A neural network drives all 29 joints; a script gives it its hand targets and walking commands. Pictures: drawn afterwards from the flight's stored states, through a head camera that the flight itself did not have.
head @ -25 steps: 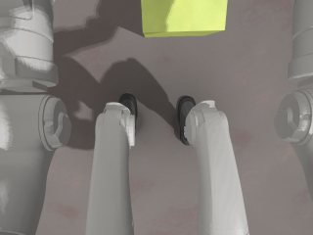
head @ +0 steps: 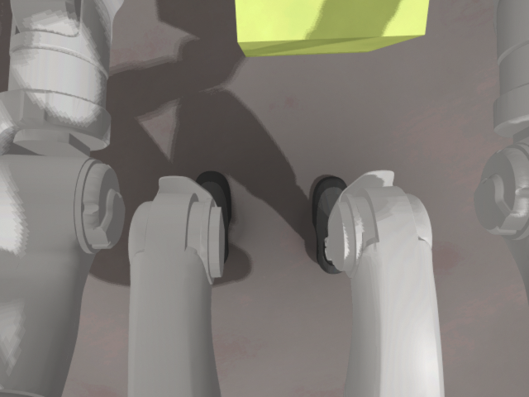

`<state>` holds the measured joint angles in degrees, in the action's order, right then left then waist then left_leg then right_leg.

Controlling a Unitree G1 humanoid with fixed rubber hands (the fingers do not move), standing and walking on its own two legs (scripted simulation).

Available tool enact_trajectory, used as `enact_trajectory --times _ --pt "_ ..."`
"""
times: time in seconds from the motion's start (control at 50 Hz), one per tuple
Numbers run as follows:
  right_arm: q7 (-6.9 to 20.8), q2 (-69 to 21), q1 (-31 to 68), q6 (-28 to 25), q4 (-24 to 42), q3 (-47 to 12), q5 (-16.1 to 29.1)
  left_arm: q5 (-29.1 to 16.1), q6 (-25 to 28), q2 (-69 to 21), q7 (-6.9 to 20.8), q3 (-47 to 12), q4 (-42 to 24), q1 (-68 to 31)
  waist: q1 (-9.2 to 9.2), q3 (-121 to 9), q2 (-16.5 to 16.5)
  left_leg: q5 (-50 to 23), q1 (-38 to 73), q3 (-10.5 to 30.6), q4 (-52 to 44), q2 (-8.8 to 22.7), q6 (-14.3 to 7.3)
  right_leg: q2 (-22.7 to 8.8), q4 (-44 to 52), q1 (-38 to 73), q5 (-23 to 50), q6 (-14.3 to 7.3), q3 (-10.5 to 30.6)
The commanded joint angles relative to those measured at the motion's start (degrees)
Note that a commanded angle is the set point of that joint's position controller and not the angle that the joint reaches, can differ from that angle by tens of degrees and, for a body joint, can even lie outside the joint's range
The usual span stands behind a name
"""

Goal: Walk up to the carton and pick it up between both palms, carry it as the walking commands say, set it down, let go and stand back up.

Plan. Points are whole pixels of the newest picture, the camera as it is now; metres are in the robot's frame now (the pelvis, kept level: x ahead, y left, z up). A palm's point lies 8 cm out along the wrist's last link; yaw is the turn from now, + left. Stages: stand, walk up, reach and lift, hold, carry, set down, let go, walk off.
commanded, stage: reach and lift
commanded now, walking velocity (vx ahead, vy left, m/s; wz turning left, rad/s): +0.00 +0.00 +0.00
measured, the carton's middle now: out of the picture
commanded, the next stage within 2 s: none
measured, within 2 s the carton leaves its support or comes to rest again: neither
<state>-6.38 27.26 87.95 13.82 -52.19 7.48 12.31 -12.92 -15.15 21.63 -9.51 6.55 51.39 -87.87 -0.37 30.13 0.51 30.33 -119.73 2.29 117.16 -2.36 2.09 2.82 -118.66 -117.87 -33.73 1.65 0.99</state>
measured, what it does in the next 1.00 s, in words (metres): lowers itself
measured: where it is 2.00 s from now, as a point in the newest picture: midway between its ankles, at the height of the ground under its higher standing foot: (270, 238)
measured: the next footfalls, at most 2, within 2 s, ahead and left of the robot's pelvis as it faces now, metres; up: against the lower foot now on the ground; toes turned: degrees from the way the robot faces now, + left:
none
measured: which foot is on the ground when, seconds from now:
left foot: down 0.00-1.00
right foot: down 0.00-1.00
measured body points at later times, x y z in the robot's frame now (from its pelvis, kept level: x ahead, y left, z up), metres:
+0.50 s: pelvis +0.02 +0.00 -0.07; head +0.41 -0.01 +0.15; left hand +0.59 +0.18 -0.26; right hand +0.59 -0.21 -0.26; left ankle +0.13 +0.12 -0.38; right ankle +0.11 -0.12 -0.38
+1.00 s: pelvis +0.01 +0.00 -0.06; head +0.40 -0.01 +0.15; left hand +0.59 +0.15 -0.26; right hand +0.58 -0.20 -0.26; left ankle +0.13 +0.12 -0.38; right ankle +0.11 -0.12 -0.38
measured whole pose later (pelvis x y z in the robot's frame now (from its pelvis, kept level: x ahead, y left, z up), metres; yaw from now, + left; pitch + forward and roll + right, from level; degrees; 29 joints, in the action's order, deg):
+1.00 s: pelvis +0.01 +0.00 -0.06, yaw +0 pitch +32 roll +1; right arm -6.7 25.3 88.0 6.1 -63.2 -2.1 17.8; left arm -15.8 -5.1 20.3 -7.3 2.4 66.5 -90.9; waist 0.6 30.0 0.2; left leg 33.7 -128.4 1.1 129.7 -0.5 1.7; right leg 1.1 -131.5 -127.3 -36.5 -0.2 0.0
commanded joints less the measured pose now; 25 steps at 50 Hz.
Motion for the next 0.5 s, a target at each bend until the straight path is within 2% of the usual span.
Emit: enact_trajectory --times 0.0,0.02,0.04,0.06,0.08,0.1,0.12,0.14,0.16,0.18,0.2,0.22,0.24,0.26,0.28,0.3,0.32,0.34,0.36,0.38,0.4,0.42,0.44,0.46,0.48 --pt "0.4 7.46 27.49 -4.41 10.5 -1.67 2.6 -0.41 5.67 11.61 0.22 1.49 -9.7 -24.69 -2.34 -107.55 -3.21 -22.89 46.78 -6.73 -4.29 0.04 -0.74 -0.56 7.55 39.56 23.2 0.67 -4.85" --pt "0.44 7.93 26.43 -4.74 7.76 -2.47 3.5 -1.1 6.18 9.91 0.22 0.0 -10.72 -25.8 -1.64 -106.9 -1.37 -25.09 47.77 -7.25 -3.24 0.38 -0.29 -0.62 6.5 38.96 24.97 0.63 -4.94" --pt "0.75 5.88 25.13 -5.58 5.44 -3.51 3.74 -0.59 6.74 8.84 0.52 -0.93 -7.32 -23.99 -2.19 -100.91 -1.58 -23.5 44.07 -6.73 -2.85 0.6 -0.72 -0.59 5.95 36.99 24.39 0.67 -4.28" --pt "0.66 7.33 23.8 -5.77 2.8 -2.11 3.05 -0.11 7.1 9.51 0.68 -0.43 -6.17 -24.74 -1.72 -101.65 0.53 -25.24 46.77 -7.21 -1.77 0.25 -0.13 -0.51 5.6 34.82 24.18 0.52 -4.53" --pt "0.8 6.38 21.68 -5.96 -2.08 -2.98 2.64 0.74 6.94 9.5 1.06 0.0 1.43 -21.84 -1.0 -94.89 -0.41 -22.8 45.19 -6.15 -1.53 1.03 -0.73 -1.21 4.55 31.04 21.59 0.84 -5.16" --pt "1.01 6.62 22.8 -6.41 -1.1 -3.66 2.76 0.96 7.63 9.04 1.3 1.19 0.16 -21.34 -2.5 -94.55 -0.36 -22.46 42.47 -6.84 -0.39 1.09 -0.49 -1.86 4.47 32.18 21.9 0.73 -3.34" --pt "0.79 7.04 24.76 -7.05 2.34 -2.88 2.44 0.53 8.14 9.06 1.33 0.06 -2.79 -23.12 -0.88 -96.83 -0.9 -23.25 41.85 -6.4 -0.44 1.02 -0.27 -1.46 4.2 33.34 23.44 0.86 -4.13" --pt "0.9 5.53 26.93 -7.74 5.17 -4.38 4.05 0.65 8.86 11.35 1.23 1.7 -3.26 -23.43 -3.83 -98.0 -2.69 -24.85 41.39 -6.25 -0.37 0.81 -0.97 -1.4 2.97 34.89 26.04 1.66 -3.99" --pt "0.91 5.25 25.4 -7.8 3.27 -5.18 4.52 0.71 9.31 11.08 1.38 1.57 -2.0 -23.19 -3.14 -97.17 -3.37 -24.02 39.61 -6.65 1.13 1.19 -0.82 -1.19 2.34 35.86 26.08 1.26 -3.43" --pt "0.55 6.11 24.53 -8.22 3.41 -4.87 3.68 0.11 9.81 10.61 1.53 1.05 -4.74 -23.55 -2.27 -99.19 -3.5 -24.82 38.45 -7.41 2.01 0.84 -0.53 -1.04 2.03 38.17 27.35 0.87 -2.92" --pt "0.69 4.86 24.5 -8.54 3.45 -5.71 3.99 -0.21 10.0 10.45 1.5 0.46 -2.11 -22.63 -2.9 -97.28 -4.02 -25.94 37.77 -7.0 2.38 1.26 -0.69 -1.09 0.73 37.32 28.47 1.53 -3.31" --pt "0.82 5.63 24.53 -8.44 -0.71 -5.12 3.66 0.31 10.69 11.48 1.7 1.03 -0.6 -23.12 -2.97 -91.86 -2.41 -23.72 35.7 -7.13 2.98 0.96 -0.51 -1.41 0.85 32.44 25.28 1.22 -2.9" --pt "0.7 6.23 23.89 -8.69 -0.49 -5.13 2.33 0.6 10.46 11.56 1.66 1.28 1.64 -22.45 -2.0 -88.5 -5.45 -23.27 34.69 -5.87 3.01 1.49 -1.36 -1.65 0.26 31.77 25.38 1.19 -2.92" --pt "0.85 7.54 25.54 -9.37 1.12 -4.18 2.72 0.27 10.92 11.49 1.65 1.44 0.57 -22.77 -2.19 -88.56 -2.68 -24.12 32.89 -6.5 3.91 1.42 -0.57 -1.71 0.22 31.67 27.19 0.45 -2.01" --pt "0.53 7.99 24.82 -10.1 2.57 -3.89 1.66 0.06 12.2 11.44 1.77 1.82 -1.99 -23.13 -1.79 -89.24 -4.64 -25.61 31.78 -5.55 4.23 0.79 -0.78 -1.43 -1.09 31.28 29.37 0.73 -2.14" --pt "0.8 6.34 23.47 -10.59 1.44 -4.05 2.39 0.66 12.97 11.4 1.88 2.01 -2.8 -22.58 -3.07 -89.72 -1.9 -28.27 33.26 -6.42 4.74 1.06 -0.54 -1.16 -1.16 32.51 31.94 0.57 -1.61" --pt "0.79 6.19 22.5 -10.92 1.83 -3.86 2.18 -0.24 13.17 11.14 1.98 1.02 -1.5 -20.95 -2.3 -90.09 -2.21 -28.67 32.81 -5.56 5.34 0.86 -0.81 -0.99 -2.43 31.37 31.98 0.54 -1.8" --pt "1.06 4.24 20.29 -10.82 -0.43 -4.99 2.89 -0.66 13.04 9.97 2.15 -0.39 1.57 -19.0 -2.25 -89.67 -1.57 -31.16 35.91 -5.54 6.02 1.0 -0.65 -0.88 -2.34 30.45 32.89 0.63 -2.17" --pt "1.3 3.26 19.66 -10.94 2.02 -5.98 4.35 -0.56 13.3 9.07 2.45 -1.13 -0.54 -17.31 -2.2 -92.46 -0.76 -30.12 34.64 -5.5 5.84 0.9 -0.74 -0.98 -3.05 34.35 35.14 0.24 -1.58" --pt "1.25 4.23 19.67 -10.9 1.83 -5.58 3.96 0.27 13.28 9.58 2.36 0.42 1.45 -16.36 -3.06 -90.94 0.33 -31.31 33.83 -5.95 6.26 0.79 -0.65 -0.98 -2.77 32.27 35.91 0.35 -1.73" --pt "1.08 4.37 16.46 -10.89 -0.19 -5.99 3.51 -0.51 12.91 7.8 2.75 -0.7 4.17 -14.47 -1.92 -89.12 -0.83 -32.23 33.8 -6.01 6.76 1.0 -0.74 -1.26 -2.48 32.38 35.58 0.53 -1.37" --pt "1.08 5.01 18.35 -11.39 2.79 -5.33 3.75 -1.42 12.99 7.78 2.71 -0.63 2.23 -14.8 -1.33 -91.99 -1.56 -32.75 34.71 -5.65 6.49 0.51 -0.87 -1.08 -3.05 32.82 35.31 0.67 -2.45" --pt "1.19 5.11 17.7 -10.98 1.75 -5.42 2.45 -1.52 12.45 7.08 2.9 -1.38 3.49 -13.92 0.22 -89.51 -1.21 -33.01 34.11 -4.82 6.45 0.2 -0.71 -0.95 -2.84 30.89 35.65 0.36 -2.96" --pt "1.21 4.68 16.56 -10.65 0.92 -5.87 2.55 -1.12 12.43 7.32 3.08 -0.53 3.65 -13.59 -1.02 -88.2 -1.61 -31.27 31.39 -5.15 6.4 0.59 -0.74 -1.13 -2.91 31.99 34.44 0.3 -1.98" --pt "1.2 3.71 17.9 -10.35 2.01 -5.96 2.52 -1.84 12.45 7.78 3.07 -0.27 4.07 -13.78 -0.61 -89.19 -2.85 -32.56 33.05 -4.77 6.23 0.23 -0.93 -1.23 -3.23 33.09 35.98 0.78 -2.35"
